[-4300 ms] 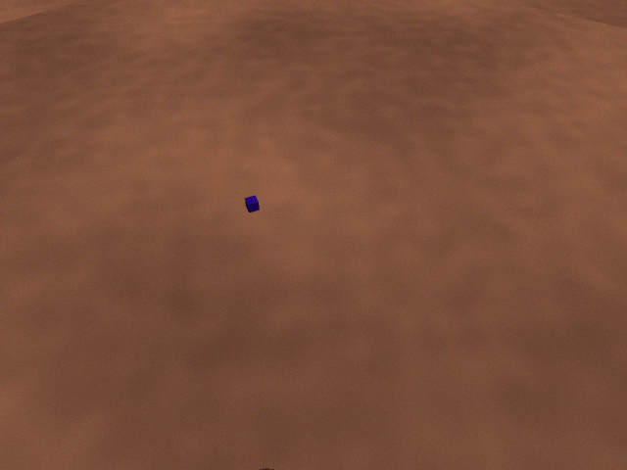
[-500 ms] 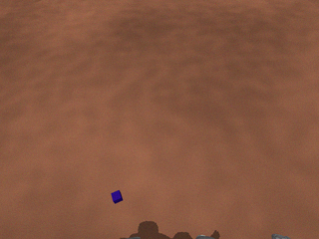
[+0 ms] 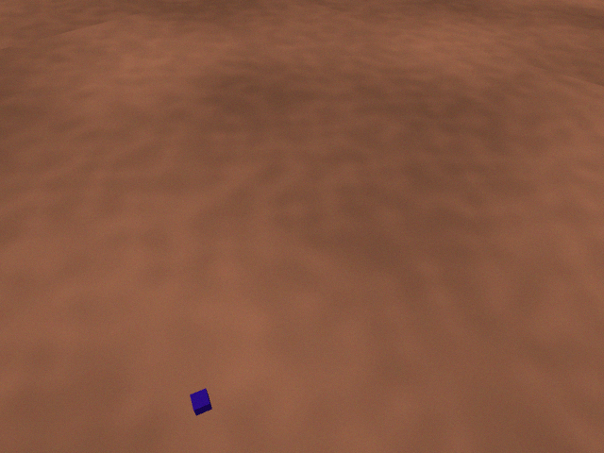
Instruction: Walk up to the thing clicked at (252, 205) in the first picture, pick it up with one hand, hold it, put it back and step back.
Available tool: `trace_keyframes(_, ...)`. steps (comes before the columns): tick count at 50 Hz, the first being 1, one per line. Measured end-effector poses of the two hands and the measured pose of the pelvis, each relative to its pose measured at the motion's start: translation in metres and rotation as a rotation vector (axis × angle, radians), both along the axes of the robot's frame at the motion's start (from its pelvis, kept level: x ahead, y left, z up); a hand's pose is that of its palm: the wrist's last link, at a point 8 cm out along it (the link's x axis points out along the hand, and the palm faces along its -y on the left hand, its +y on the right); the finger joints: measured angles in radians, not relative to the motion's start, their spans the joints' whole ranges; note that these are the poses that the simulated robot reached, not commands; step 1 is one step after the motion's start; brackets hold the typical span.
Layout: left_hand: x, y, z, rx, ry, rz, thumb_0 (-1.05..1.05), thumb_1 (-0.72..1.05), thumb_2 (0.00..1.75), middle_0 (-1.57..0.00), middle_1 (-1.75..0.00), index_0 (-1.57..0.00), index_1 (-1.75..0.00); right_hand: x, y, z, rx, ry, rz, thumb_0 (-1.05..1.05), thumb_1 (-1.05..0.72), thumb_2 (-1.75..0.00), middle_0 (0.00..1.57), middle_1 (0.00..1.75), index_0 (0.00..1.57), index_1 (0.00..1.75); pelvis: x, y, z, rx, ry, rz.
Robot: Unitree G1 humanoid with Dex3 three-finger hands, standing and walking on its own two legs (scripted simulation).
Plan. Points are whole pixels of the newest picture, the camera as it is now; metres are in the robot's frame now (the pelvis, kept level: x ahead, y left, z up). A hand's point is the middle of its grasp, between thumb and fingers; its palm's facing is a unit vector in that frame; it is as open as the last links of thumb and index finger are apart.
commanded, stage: walk up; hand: left
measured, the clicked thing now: (201, 401) +0.45 +0.29 -0.75
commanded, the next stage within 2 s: none
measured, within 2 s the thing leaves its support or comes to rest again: neither
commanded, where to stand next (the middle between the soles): +0.11 -0.01 m, yaw +0 degrees
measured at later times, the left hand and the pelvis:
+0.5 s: hand out of the picture +0.10 +0.25 -0.15, palm faces +0.03 -0.94 -0.34, open 7.3 cm; pelvis +0.03 -0.01 +0.01, yaw +2 degrees
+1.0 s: hand out of the picture +0.12 +0.24 -0.15, palm faces +0.00 -0.94 -0.33, open 7.3 cm; pelvis +0.03 -0.01 +0.01, yaw +1 degrees
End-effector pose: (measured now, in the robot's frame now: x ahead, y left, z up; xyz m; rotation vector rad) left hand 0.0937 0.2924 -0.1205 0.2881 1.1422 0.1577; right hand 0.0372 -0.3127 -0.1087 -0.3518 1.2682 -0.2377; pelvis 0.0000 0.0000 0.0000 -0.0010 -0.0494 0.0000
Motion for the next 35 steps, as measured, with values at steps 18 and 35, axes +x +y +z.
trace_keyframes(18,-0.025,0.006,0.009,0.046,0.133,0.088,0.01,0.91,0.90,-0.20,-0.30,-0.21,-0.30,0.073,0.015,-0.011,0.067,-0.056,0.048,0.00,-0.90,-0.90,0.21,0.30,0.21,0.30,0.026,-0.004,0.004,-0.002,0.013,0.023)
trace_keyframes(35,0.021,-0.011,0.009,0.021,0.040,0.056,0.01,0.91,0.90,-0.21,-0.30,-0.21,-0.30,0.092,0.004,-0.002,0.045,-0.082,0.042,0.00,-0.90,-0.90,0.21,0.30,0.21,0.30,0.035,-0.011,0.006,-0.001,0.012,0.027)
